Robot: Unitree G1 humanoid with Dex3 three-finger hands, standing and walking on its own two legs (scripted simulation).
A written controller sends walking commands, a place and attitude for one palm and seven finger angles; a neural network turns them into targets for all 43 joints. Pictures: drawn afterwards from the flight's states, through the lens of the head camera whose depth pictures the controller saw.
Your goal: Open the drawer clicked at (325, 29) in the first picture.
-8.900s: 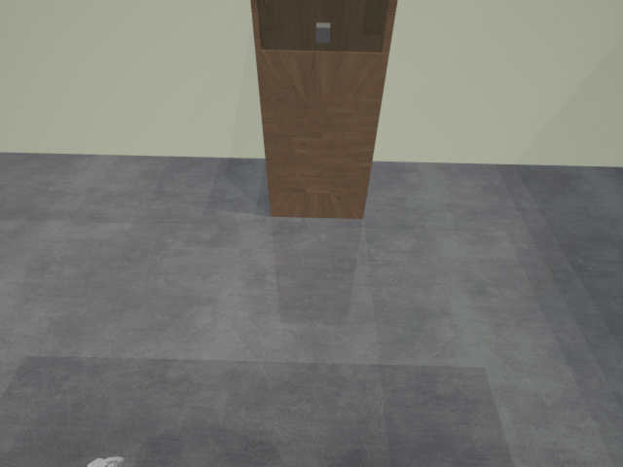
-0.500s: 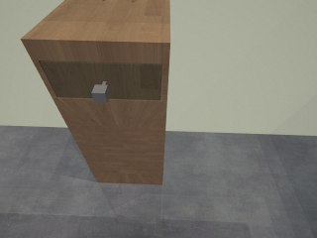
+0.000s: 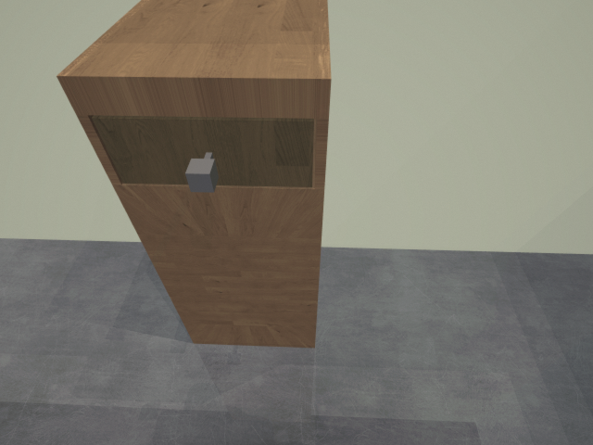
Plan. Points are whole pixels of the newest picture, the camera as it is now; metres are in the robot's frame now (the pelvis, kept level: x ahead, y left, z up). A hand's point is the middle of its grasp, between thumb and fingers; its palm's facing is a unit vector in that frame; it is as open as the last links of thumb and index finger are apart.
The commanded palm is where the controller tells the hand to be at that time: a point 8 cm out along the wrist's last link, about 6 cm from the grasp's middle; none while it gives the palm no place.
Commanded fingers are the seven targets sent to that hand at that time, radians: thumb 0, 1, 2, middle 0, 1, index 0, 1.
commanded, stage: look again from close up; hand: left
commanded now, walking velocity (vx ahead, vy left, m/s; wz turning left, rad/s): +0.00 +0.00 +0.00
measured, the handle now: (205, 168) +0.55 +0.20 +0.07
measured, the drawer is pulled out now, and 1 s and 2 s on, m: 0.00 0.00 0.00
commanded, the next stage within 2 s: raise the hand with hooked fingers in 0.24 s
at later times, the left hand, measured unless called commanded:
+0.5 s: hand out of the picture +0.14 +0.22 -0.08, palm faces -0.09 -0.77 -0.63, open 7.4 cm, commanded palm +0.12 +0.23 -0.03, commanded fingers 0.00 0.69 0.81 -0.22 -0.44 -0.22 -0.44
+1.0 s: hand (132, 367) +0.21 +0.23 +0.02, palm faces +0.10 -0.10 -0.99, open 10.0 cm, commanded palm +0.18 +0.22 +0.07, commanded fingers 0.00 0.11 0.56 -0.26 -0.81 -0.26 -0.81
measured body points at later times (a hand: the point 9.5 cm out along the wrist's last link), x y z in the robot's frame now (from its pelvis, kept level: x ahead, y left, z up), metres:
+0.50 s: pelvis +0.00 +0.01 -0.01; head +0.01 -0.01 +0.44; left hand +0.14 +0.25 -0.04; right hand +0.08 -0.24 -0.14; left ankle +0.01 +0.11 -0.73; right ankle -0.01 -0.10 -0.73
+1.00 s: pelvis -0.01 -0.02 -0.03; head +0.01 -0.05 +0.42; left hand +0.20 +0.23 +0.07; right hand +0.24 -0.21 -0.10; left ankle +0.01 +0.11 -0.73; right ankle -0.01 -0.10 -0.73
